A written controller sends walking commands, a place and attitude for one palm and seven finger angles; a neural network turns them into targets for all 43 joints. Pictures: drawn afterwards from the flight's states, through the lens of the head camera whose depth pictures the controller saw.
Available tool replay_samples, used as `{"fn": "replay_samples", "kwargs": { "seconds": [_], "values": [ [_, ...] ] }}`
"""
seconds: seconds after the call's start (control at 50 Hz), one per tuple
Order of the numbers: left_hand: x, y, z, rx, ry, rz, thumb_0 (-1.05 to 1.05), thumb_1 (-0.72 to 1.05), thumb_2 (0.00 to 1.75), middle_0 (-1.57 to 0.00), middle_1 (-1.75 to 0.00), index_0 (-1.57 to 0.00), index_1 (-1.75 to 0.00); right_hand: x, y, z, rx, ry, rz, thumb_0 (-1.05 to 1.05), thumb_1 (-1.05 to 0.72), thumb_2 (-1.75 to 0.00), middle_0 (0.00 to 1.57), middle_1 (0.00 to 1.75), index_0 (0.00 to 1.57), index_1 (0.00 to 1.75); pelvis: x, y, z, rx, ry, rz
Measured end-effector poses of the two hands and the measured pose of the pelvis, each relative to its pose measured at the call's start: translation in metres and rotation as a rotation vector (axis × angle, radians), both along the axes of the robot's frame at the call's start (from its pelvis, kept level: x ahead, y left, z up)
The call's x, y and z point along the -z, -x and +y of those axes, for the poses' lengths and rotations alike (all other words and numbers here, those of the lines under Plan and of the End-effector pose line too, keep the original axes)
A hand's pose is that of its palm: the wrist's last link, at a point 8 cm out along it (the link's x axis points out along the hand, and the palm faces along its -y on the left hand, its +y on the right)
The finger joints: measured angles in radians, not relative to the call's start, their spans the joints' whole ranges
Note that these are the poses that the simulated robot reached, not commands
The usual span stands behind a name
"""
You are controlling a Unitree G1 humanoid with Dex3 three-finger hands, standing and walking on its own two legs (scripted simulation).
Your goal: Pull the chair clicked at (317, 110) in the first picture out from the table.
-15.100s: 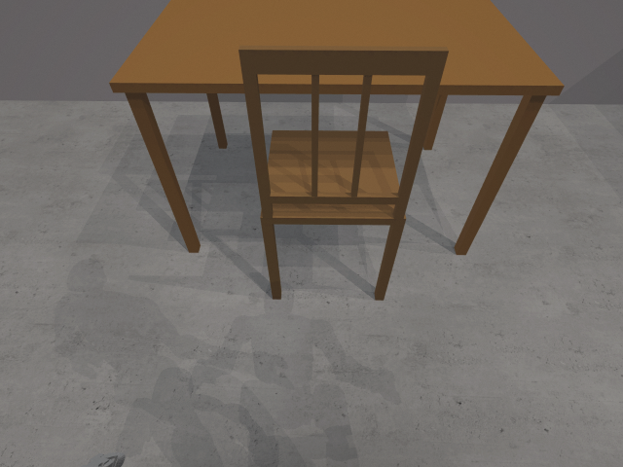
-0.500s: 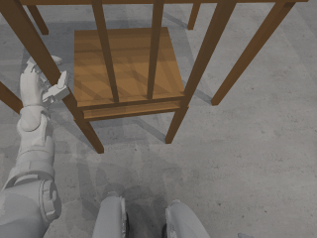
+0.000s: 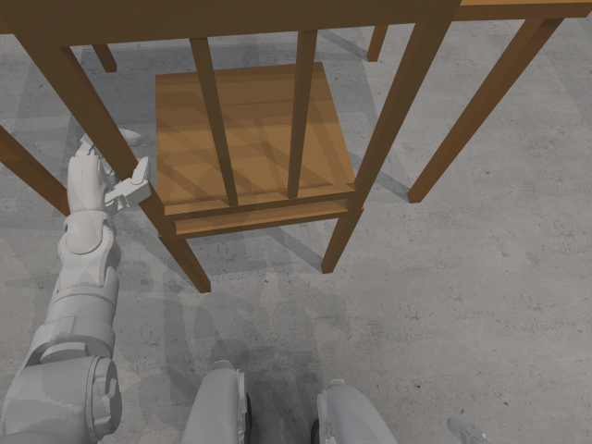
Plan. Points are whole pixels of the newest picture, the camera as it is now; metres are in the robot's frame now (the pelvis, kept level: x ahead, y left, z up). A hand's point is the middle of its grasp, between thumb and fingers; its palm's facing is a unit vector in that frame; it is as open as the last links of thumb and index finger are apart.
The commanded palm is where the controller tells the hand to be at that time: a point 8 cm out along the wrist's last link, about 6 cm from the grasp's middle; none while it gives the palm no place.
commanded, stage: step backward, pulling the chair out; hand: left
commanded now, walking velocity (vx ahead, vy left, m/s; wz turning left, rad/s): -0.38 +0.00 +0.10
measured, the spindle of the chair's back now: (221, 143) +0.50 +0.09 +0.03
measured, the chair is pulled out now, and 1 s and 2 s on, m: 0.02 0.10 0.10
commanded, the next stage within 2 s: none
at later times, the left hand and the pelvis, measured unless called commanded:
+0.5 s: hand (163, 216) +0.40 +0.16 +0.02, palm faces +0.08 -0.98 -0.16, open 5.6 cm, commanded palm +0.38 +0.21 +0.03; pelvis -0.03 +0.01 +0.08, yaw -2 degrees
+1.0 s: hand (186, 259) +0.34 +0.13 +0.03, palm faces +0.08 -0.98 -0.18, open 5.5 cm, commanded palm +0.34 +0.18 +0.03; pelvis -0.06 -0.01 +0.08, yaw +0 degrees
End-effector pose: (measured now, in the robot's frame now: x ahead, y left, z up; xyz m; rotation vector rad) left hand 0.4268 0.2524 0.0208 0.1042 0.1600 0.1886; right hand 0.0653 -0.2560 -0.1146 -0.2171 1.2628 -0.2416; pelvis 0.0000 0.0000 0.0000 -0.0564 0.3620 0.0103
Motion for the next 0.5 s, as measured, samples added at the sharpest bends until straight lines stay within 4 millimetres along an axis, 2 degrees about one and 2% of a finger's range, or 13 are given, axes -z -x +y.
{"fn": "replay_samples", "kwargs": {
  "seconds": [0.06,0.12,0.24,0.36,0.5],
  "values": [
    [-0.011,0.0,-0.005,-0.047,-0.005,0.143,0.04,0.65,0.75,-0.34,-1.26,-0.39,-1.45,-0.025,0.0,0.007,0.019,-0.008,0.021,0.0,-0.91,-0.9,0.2,0.3,0.21,0.3,-0.028,-0.005,0.003,-0.005,-0.004,-0.035],
    [-0.015,0.004,-0.011,-0.074,0.046,0.209,0.07,0.65,0.75,-0.28,-1.15,-0.42,-1.45,-0.051,0.003,0.009,0.028,0.01,0.032,0.0,-0.91,-0.9,0.2,0.3,0.21,0.3,-0.05,-0.009,0.006,-0.003,-0.003,-0.059],
    [-0.02,0.012,-0.02,-0.019,0.038,0.283,0.07,0.65,0.71,-0.27,-1.09,-0.47,-1.45,-0.083,0.017,-0.001,0.044,0.098,0.043,0.0,-0.91,-0.9,0.21,0.3,0.21,0.3,-0.069,-0.009,0.017,0.0,0.01,-0.099],
    [-0.021,0.023,-0.026,0.041,0.009,0.306,0.05,0.64,0.7,-0.26,-1.14,-0.49,-1.45,-0.088,0.038,-0.007,0.079,0.129,0.033,0.0,-0.91,-0.9,0.2,0.3,0.21,0.3,-0.075,0.005,0.023,0.024,0.002,-0.133],
    [-0.022,0.054,-0.041,0.052,0.0,0.317,0.04,0.65,0.69,-0.25,-1.16,-0.49,-1.45,-0.074,0.062,0.001,0.092,0.056,0.021,0.0,-0.91,-0.9,0.2,0.3,0.21,0.3,-0.077,0.026,0.012,0.035,-0.01,-0.18]
  ]
}}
